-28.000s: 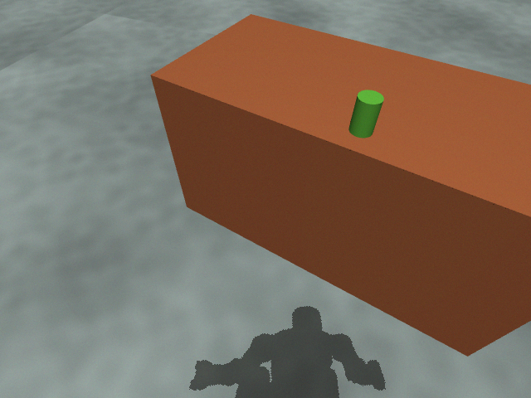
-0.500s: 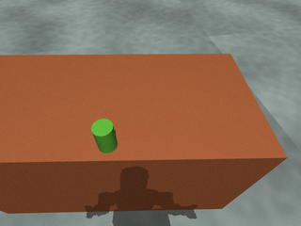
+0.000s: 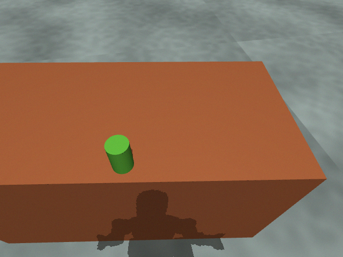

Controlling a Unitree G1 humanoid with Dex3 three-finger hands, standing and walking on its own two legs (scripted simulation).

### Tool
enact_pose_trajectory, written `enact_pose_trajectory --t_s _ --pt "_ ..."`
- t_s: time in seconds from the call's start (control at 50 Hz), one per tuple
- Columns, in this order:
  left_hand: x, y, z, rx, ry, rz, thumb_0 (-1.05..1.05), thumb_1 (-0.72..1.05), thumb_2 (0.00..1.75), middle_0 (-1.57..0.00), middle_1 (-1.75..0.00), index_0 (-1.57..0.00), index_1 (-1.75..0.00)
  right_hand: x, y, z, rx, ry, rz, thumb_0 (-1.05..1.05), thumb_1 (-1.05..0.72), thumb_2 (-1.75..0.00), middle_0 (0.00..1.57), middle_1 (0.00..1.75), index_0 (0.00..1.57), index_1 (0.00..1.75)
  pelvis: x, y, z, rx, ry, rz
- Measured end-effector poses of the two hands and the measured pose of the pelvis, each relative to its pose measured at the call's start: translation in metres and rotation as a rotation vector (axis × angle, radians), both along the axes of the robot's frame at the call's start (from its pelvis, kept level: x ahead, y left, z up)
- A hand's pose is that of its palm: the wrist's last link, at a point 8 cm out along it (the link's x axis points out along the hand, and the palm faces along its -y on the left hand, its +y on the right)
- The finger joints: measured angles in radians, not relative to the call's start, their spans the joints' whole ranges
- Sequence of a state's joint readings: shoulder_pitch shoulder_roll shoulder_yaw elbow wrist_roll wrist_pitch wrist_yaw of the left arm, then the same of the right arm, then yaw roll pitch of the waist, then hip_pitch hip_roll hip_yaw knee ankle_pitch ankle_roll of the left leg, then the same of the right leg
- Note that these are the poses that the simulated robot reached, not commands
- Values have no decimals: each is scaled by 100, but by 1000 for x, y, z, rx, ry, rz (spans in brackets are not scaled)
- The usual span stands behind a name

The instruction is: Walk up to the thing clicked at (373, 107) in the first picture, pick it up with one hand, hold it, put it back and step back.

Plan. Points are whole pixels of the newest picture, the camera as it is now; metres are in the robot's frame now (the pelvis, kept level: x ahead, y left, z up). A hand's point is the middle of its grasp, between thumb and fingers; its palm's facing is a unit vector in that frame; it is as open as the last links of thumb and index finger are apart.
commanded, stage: stand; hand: left
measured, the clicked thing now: (120, 155) +0.38 +0.16 -0.03
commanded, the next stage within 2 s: step back in 0.78 s
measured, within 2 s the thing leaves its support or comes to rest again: neither
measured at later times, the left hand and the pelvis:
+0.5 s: hand out of the picture +0.07 +0.25 -0.16, palm faces -0.04 -0.94 -0.34, open 7.4 cm; pelvis +0.00 +0.00 +0.00, yaw +0 degrees
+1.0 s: hand out of the picture +0.06 +0.26 -0.16, palm faces -0.04 -0.91 -0.41, open 7.4 cm; pelvis -0.03 -0.02 -0.02, yaw -1 degrees
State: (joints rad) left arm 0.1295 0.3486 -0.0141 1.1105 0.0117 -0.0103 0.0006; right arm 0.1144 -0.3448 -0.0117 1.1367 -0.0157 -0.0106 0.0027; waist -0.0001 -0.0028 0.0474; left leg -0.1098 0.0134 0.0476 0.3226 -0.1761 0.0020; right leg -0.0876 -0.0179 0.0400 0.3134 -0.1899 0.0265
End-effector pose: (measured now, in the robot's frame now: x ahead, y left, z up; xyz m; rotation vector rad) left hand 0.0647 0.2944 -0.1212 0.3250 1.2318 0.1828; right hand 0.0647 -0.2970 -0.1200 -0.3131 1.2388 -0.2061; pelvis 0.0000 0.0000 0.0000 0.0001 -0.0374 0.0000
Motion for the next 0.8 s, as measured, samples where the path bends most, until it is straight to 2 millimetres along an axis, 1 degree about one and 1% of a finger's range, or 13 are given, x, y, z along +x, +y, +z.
enact_pose_trajectory --t_s 0.48,0.8 --pt "-4 1 -1 -2 6 -4 1 90 90 -20 -30 -20 -30 -7 1 0 2 9 -6 1 -90 -90 21 30 20 30 -3 2 0 0 1 -2" --pt "1 2 -1 -2 1 -3 1 90 90 -20 -30 -20 -30 -2 1 0 1 2 -12 1 -90 -90 21 30 20 30 -1 2 -1 1 5 -6"
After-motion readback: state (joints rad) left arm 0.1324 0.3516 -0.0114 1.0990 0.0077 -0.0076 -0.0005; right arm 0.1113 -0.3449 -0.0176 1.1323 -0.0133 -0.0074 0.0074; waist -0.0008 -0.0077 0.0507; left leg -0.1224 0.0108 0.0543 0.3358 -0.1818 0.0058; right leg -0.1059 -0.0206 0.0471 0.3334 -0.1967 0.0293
